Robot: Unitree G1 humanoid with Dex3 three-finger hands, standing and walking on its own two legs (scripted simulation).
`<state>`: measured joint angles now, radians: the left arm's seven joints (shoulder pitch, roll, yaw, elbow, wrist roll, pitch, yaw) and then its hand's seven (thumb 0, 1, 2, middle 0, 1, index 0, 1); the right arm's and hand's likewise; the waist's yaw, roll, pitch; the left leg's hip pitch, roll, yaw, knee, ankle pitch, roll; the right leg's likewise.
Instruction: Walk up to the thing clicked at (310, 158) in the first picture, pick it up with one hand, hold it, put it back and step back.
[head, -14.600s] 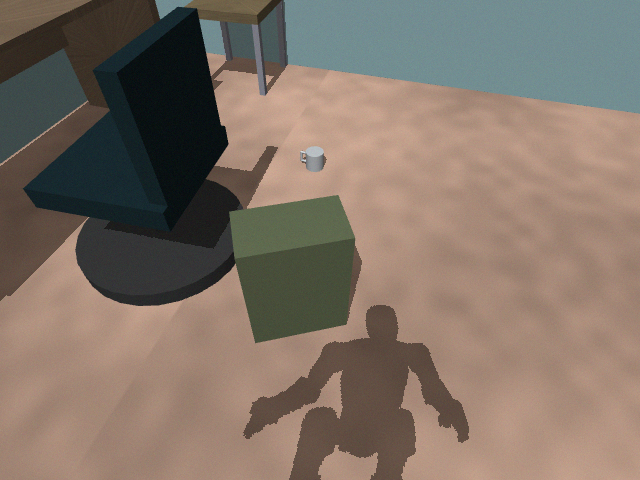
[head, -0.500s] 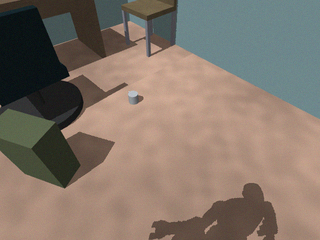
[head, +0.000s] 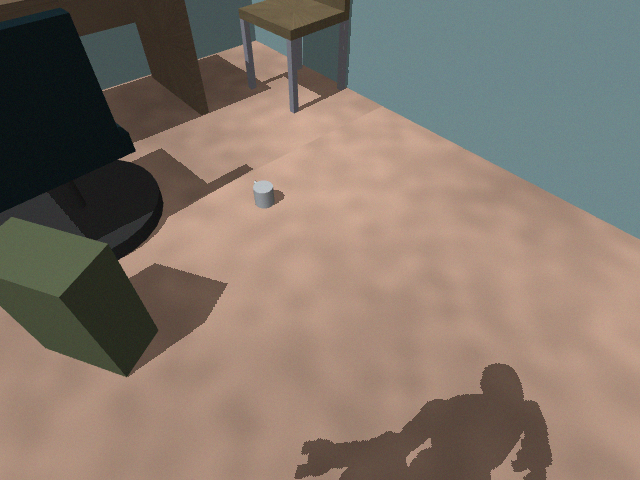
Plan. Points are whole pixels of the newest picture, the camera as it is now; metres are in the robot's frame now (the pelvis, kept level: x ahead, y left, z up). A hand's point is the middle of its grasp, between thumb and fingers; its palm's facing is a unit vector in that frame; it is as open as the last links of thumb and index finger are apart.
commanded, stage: stand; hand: left
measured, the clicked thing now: (262, 192) +1.45 +0.30 -0.74
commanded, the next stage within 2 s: walk up in 0.24 s
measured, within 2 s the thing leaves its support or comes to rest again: neither
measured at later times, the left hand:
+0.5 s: hand out of the picture +0.06 +0.33 -0.16, palm faces +0.08 -0.93 -0.36, open 7.4 cm
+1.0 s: hand (143, 354) +0.36 +0.31 -0.15, palm faces -0.06 -0.92 -0.39, open 7.4 cm
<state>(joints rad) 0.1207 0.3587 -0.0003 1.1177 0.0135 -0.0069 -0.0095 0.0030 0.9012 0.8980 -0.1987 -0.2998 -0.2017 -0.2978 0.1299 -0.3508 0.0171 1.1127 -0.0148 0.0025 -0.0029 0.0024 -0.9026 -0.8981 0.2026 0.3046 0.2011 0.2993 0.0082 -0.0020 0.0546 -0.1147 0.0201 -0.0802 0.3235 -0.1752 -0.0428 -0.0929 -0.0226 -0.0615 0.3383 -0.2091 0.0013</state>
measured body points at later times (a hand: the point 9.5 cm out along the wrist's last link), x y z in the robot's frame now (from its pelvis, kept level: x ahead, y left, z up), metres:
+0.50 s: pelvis +0.05 +0.04 -0.01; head +0.05 +0.05 +0.44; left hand +0.05 +0.38 -0.14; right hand +0.15 -0.30 -0.11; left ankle +0.12 +0.18 -0.73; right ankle -0.01 -0.11 -0.75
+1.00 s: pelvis +0.26 +0.03 -0.03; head +0.27 +0.01 +0.42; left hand +0.36 +0.36 -0.12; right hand +0.27 -0.29 -0.15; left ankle +0.14 +0.18 -0.75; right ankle +0.37 -0.09 -0.75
